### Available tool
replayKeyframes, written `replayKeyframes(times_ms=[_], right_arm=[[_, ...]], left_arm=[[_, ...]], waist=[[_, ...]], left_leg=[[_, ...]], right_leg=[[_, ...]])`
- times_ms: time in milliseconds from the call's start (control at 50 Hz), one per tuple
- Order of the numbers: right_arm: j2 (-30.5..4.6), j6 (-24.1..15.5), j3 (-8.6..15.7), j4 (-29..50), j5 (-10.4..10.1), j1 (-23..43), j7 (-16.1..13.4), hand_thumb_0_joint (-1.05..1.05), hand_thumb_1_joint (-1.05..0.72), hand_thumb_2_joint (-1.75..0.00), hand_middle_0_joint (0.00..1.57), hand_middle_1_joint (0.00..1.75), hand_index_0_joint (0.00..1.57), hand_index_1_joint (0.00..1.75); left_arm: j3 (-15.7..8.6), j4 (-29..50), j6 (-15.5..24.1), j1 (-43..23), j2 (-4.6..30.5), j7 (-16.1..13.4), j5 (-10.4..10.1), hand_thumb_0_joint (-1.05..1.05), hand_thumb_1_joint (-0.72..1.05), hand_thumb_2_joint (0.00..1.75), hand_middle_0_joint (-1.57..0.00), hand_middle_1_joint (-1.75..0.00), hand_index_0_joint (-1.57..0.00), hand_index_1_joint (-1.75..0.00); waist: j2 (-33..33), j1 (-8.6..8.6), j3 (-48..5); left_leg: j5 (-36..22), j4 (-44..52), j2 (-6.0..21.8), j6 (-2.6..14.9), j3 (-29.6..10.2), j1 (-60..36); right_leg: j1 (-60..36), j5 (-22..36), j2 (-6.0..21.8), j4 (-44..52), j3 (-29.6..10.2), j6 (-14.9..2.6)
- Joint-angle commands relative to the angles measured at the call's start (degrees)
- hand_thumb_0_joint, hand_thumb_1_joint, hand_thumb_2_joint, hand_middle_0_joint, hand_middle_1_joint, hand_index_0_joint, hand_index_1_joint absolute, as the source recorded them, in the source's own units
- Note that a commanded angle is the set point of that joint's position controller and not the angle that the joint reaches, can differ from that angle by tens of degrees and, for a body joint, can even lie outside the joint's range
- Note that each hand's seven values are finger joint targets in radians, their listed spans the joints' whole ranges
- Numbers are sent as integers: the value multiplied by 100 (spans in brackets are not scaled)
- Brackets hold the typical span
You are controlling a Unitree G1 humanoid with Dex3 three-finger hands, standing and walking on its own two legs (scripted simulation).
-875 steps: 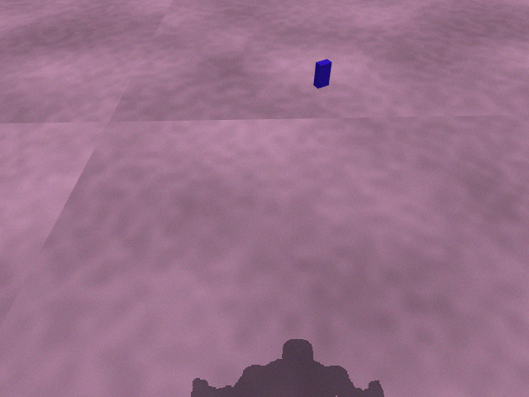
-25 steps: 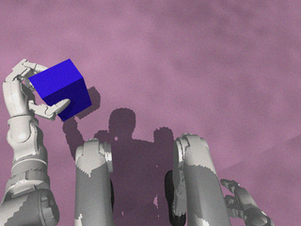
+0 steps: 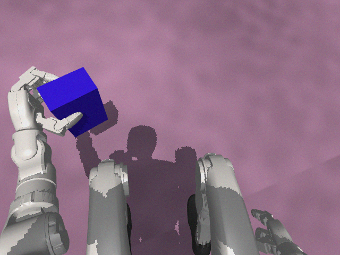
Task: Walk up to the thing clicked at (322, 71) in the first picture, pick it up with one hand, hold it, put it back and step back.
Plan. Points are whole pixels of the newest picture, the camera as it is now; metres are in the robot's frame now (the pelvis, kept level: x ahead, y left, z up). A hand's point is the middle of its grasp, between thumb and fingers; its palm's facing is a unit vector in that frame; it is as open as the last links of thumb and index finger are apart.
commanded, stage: lift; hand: left
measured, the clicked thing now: (78, 106) +0.45 +0.21 -0.06
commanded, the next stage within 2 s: hold in 1.90 s
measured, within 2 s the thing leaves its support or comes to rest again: neither
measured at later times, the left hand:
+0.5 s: hand (27, 83) +0.41 +0.23 +0.11, palm faces +0.21 -0.98 -0.04, open 9.9 cm
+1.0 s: hand out of the picture +0.40 +0.22 +0.28, palm faces +0.21 -0.98 -0.04, open 9.9 cm
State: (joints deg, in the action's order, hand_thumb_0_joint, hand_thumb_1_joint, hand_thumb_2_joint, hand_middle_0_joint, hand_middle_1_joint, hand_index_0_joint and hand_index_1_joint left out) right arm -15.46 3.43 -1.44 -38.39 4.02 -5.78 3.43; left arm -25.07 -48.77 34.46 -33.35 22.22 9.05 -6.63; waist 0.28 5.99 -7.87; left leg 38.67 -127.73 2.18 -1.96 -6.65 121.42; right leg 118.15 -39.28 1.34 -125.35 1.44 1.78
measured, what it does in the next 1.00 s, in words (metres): rises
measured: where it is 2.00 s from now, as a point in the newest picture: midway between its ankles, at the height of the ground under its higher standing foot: (161, 240)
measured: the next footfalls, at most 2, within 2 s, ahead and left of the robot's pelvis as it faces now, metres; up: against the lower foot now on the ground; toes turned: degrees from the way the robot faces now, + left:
none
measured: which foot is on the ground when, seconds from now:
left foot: down 0.00-1.00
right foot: down 0.00-1.00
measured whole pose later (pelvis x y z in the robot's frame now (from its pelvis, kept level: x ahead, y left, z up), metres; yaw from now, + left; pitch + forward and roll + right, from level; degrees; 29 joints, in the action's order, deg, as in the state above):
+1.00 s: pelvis +0.05 +0.00 +0.25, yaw +3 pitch +22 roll -3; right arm -12.9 -0.9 0.1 -34.5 -1.5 -10.6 -1.8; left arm -11.4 -17.4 16.9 -9.1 13.9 1.0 -9.6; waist -1.4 2.1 -9.4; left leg 33.4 -80.5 3.3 -1.3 -3.1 69.0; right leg 66.0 -33.4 2.0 -77.9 2.6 1.5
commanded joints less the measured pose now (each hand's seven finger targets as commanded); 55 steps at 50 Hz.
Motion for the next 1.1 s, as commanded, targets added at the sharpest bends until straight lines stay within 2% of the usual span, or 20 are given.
replayKeyframes(times_ms=[0, 60, 160, 180, 220, 340, 360, 460, 500, 520, 540, 580, 620, 680, 720, 780, 800, 940, 1040, 1080], right_arm=[[-1174, -154, 454, 478, -78, -571, -138, 0, -93, -90, 20, 30, 20, 30], [-1168, -150, 473, 536, -137, -567, -173, 0, -92, -90, 20, 30, 20, 30], [-1103, -224, 517, 663, -223, -510, -231, 0, -92, -90, 20, 30, 20, 30], [-1085, -229, 529, 679, -236, -556, -240, 0, -92, -90, 20, 30, 20, 30], [-1065, -258, 530, 760, -282, -500, -266, 0, -91, -90, 20, 30, 20, 30], [-957, -322, 576, 874, -390, -498, -365, 0, -91, -89, 20, 30, 20, 30], [-917, -327, 573, 918, -402, -466, -374, 0, -91, -89, 20, 30, 20, 30], [-901, -363, 596, 980, -503, -407, -450, 0, -90, -89, 20, 30, 20, 30], [-842, -364, 626, 1008, -527, -457, -494, 0, -90, -89, 20, 30, 20, 30], [-835, -370, 592, 1006, -550, -424, -497, 0, -90, -89, 20, 30, 20, 30], [-835, -404, 618, 1017, -550, -427, -506, 0, -90, -89, 20, 30, 20, 30], [-808, -418, 600, 1051, -595, -414, -541, 0, -90, -89, 20, 30, 20, 30], [-761, -449, 579, 1073, -598, -422, -565, 0, -91, -89, 20, 30, 20, 30], [-718, -471, 567, 1044, -622, -506, -613, 0, -90, -89, 20, 30, 20, 30], [-620, -512, 479, 1015, -616, -491, -616, 0, -90, -89, 20, 30, 20, 30], [-611, -564, 513, 1014, -618, -563, -644, 0, -90, -89, 20, 30, 20, 30], [-602, -578, 493, 988, -593, -586, -646, 0, -90, -89, 20, 30, 20, 30], [-567, -646, 487, 901, -542, -774, -608, 0, -90, -89, 20, 30, 20, 30], [-554, -666, 491, 899, -515, -753, -579, 0, -90, -89, 20, 30, 20, 30], [-532, -677, 477, 951, -506, -699, -565, 0, -90, -89, 20, 30, 20, 30]], left_arm=[[-140, 1335, 309, -1309, 1067, 83, -249, 0, 0, 124, -132, -149, -136, -147], [-153, 1645, 211, -1289, 1174, 28, -223, 0, -2, 124, -131, -148, -135, -146], [44, 2115, 20, -1083, 920, 44, -340, 0, 1, 123, -129, -147, -134, -145], [-54, 2372, -4, -1079, 1102, 18, -345, 0, 1, 123, -129, -146, -134, -144], [149, 2394, -106, -746, 772, 50, -416, 0, 3, 123, -128, -147, -133, -144], [119, 3308, -393, -490, 844, -166, -474, 0, 3, 123, -127, -145, -132, -143], [337, 3333, -463, -283, 631, -187, -455, 0, 3, 122, -127, -145, -131, -142], [477, 3679, -796, 201, 438, -386, -473, 0, 4, 121, -124, -142, -128, -139], [422, 4149, -927, 279, 584, -514, -426, 0, 5, 120, -124, -141, -128, -139], [641, 3978, -1020, 502, 295, -533, -456, 0, 5, 120, -124, -141, -128, -139], [645, 4534, -1033, 366, 366, -558, -480, 0, 6, 121, -124, -142, -129, -140], [617, 4066, -1219, 884, 268, -645, -468, 0, 3, 120, -124, -142, -129, -139], [783, 4787, -1221, 601, 291, -684, -468, 0, 2, 118, -124, -141, -128, -139], [784, 4947, -1341, 985, 337, -788, -438, 0, 4, 119, -125, -142, -130, -140], [1055, 4219, -1441, 1441, -176, -806, -470, 0, 3, 122, -127, -144, -131, -142], [834, 4593, -1380, 1225, 171, -867, -420, 0, 1, 123, -129, -146, -133, -144], [1038, 4595, -1374, 1251, 35, -841, -396, 0, 0, 122, -129, -146, -133, -144], [1149, 4277, -1328, 1275, -85, -794, -353, 0, 4, 121, -131, -144, -134, -143], [1081, 4064, -1265, 1331, -147, -828, -329, 0, 3, 122, -132, -144, -135, -143], [1213, 4215, -1228, 1224, -215, -816, -320, 0, 3, 122, -132, -144, -135, -143]], waist=[[-735, -123, -3703], [-890, -199, -3670], [-794, -168, -3602], [-696, -221, -3759], [-591, -194, -3707], [-578, -310, -3741], [-565, -270, -3732], [-533, -336, -3462], [-555, -389, -3665], [-524, -320, -3425], [-609, -369, -3485], [-432, -329, -3272], [-628, -335, -3276], [-571, -372, -3204], [-261, -228, -2698], [-305, -340, -2732], [-372, -280, -2668], [-435, -327, -2382], [-365, -395, -2009], [-407, -393, -1836]], left_leg=[[-597, 1754, -140, 316, 435, -2736], [-452, 2010, -123, 289, 386, -2974], [-199, 2266, -129, 314, 381, -3053], [-307, 2265, -120, 321, 410, -3054], [-430, 2387, -115, 323, 402, -3159], [-537, 2838, -94, 328, 414, -3642], [-541, 2941, -103, 330, 411, -3723], [-619, 3490, -87, 309, 310, -4348], [-719, 3676, -93, 310, 353, -4667], [-745, 3831, -81, 296, 289, -4801], [-778, 3918, -78, 283, 299, -4939], [-910, 4149, -82, 292, 273, -5146], [-921, 4415, -79, 271, 254, -5510], [-1272, 4745, -81, 258, 243, -5968], [-1351, 4927, -72, 273, 215, -5929], [-1615, 5170, -87, 281, 325, -6274], [-1665, 5291, -79, 272, 314, -6473], [-2315, 5910, -59, 226, 332, -7321], [-2079, 6396, -57, 216, 359, -7553], [-1948, 6570, -68, 217, 404, -7633]], right_leg=[[-2093, 857, -176, 1630, 335, -377], [-2093, 716, -163, 1761, 332, -401], [-2246, 541, -155, 2131, 272, -385], [-2504, 585, -156, 2234, 217, -370], [-2608, 700, -151, 2361, 196, -361], [-3184, 783, -131, 2907, 65, -336], [-3304, 792, -123, 3019, 60, -328], [-3597, 914, -118, 3414, 99, -348], [-4007, 986, -109, 3708, 39, -324], [-3962, 1039, -105, 3747, 90, -335], [-4088, 1065, -109, 3842, 74, -335], [-4321, 1185, -112, 4085, 101, -318], [-4518, 1222, -112, 4297, 89, -319], [-4977, 1522, -125, 4604, 116, -310], [-5132, 1634, -140, 4779, 152, -287], [-5675, 1866, -137, 5173, 88, -279], [-5728, 1923, -141, 5243, 100, -284], [-6496, 2468, -152, 5838, 132, -285], [-6823, 2266, -144, 6271, 146, -288], [-6955, 2199, -129, 6473, 118, -277]])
